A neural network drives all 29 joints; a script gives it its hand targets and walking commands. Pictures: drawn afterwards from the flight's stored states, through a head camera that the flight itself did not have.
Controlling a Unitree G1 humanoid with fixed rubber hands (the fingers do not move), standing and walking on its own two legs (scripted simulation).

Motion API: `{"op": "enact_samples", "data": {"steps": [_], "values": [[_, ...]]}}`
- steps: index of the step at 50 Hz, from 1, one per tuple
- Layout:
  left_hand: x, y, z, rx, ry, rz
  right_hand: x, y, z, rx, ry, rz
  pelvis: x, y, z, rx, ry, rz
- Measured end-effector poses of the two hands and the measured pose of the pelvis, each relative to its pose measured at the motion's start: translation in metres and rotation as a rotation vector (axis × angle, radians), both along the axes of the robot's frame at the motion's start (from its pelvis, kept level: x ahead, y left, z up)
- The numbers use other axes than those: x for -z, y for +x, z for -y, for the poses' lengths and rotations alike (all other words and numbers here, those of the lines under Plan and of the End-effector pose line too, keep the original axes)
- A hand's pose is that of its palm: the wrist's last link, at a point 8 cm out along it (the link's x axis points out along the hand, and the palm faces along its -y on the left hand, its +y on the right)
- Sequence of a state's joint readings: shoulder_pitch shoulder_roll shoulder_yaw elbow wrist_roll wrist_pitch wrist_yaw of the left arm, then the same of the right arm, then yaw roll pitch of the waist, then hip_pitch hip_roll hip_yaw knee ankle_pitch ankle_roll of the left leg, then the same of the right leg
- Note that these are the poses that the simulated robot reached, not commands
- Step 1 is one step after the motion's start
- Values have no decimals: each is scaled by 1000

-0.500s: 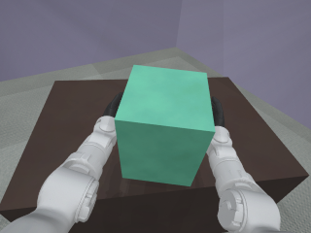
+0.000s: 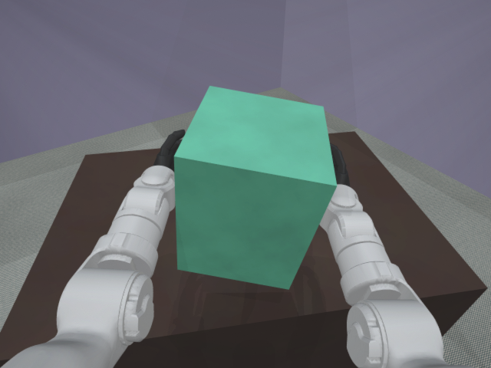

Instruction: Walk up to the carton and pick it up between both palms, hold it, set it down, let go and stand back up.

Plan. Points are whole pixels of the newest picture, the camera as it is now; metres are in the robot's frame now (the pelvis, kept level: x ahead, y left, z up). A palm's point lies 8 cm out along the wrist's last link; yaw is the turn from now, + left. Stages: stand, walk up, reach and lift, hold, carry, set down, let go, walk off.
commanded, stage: reach and lift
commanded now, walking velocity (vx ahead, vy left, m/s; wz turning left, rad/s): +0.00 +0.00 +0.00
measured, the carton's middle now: (249, 188) +0.40 -0.05 +0.14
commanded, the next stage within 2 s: hold in 1.16 s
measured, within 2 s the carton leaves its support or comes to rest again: neither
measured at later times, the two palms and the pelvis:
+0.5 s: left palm (126, 178) +0.40 +0.15 +0.18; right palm (306, 166) +0.39 -0.14 +0.19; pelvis +0.01 +0.02 +0.01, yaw +0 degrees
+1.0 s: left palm (130, 180) +0.38 +0.14 +0.19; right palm (314, 170) +0.38 -0.15 +0.19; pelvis +0.01 +0.01 +0.01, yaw +0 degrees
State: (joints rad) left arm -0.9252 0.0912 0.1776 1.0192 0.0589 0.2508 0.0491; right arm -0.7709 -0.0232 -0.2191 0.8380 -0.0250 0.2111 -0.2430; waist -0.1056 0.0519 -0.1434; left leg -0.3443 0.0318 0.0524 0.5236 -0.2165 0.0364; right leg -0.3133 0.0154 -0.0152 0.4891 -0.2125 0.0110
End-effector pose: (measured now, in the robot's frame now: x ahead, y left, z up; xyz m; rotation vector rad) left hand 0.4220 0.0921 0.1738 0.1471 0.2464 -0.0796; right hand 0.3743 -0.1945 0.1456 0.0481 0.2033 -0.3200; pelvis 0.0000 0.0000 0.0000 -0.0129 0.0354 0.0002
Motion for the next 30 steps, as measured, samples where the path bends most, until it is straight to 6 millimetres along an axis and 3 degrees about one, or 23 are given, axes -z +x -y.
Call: {"op": "enact_samples", "data": {"steps": [10,21,30], "values": [[-22,6,-19,-18,-26,37,-25,14,-17,-22,-22,33,-5,12,-6,-1,-8,24],[-9,-15,-55,-89,-41,32,-36,16,-50,-98,-55,29,-7,14,-18,-2,-23,53],[-14,-28,-54,-134,-55,28,-38,11,-50,-130,-52,26,-6,11,-18,-2,-24,68]]}}
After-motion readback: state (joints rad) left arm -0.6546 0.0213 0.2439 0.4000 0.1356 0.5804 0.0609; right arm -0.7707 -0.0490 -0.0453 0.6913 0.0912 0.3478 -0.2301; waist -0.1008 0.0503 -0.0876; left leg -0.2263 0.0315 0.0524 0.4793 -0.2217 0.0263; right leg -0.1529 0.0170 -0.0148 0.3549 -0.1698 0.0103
